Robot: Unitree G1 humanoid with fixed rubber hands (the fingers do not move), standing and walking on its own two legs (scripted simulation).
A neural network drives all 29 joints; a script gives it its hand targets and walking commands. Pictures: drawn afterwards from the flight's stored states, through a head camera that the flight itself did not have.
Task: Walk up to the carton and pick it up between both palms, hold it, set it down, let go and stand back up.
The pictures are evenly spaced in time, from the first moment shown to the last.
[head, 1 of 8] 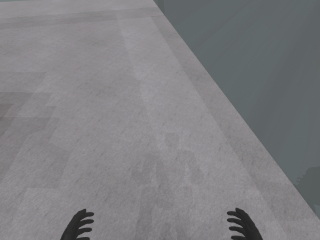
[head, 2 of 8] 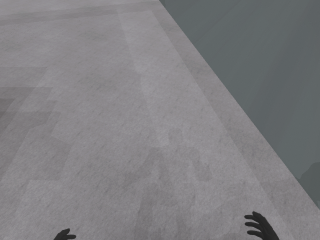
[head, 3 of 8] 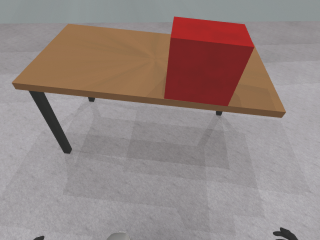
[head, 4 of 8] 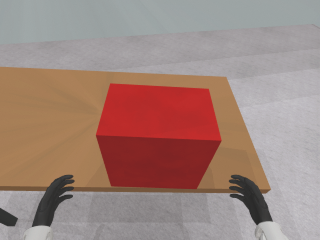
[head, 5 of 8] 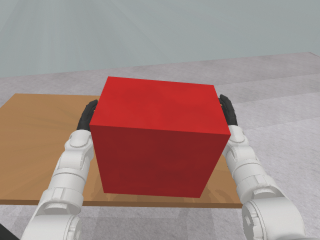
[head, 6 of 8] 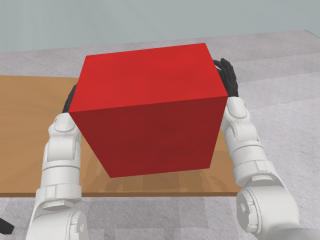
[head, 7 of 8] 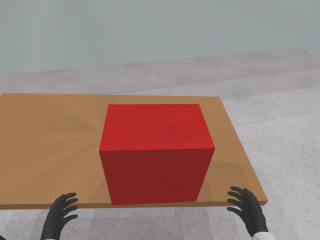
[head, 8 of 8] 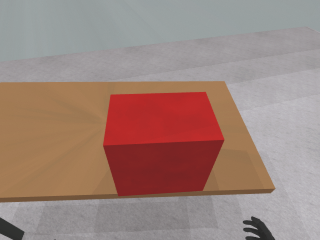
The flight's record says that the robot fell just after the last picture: no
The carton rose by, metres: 0.21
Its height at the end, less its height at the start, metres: +0.00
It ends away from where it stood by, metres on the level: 0.00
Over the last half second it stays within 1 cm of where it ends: yes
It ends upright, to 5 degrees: yes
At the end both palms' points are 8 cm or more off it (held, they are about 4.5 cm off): yes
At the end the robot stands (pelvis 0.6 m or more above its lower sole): yes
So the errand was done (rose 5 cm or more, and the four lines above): yes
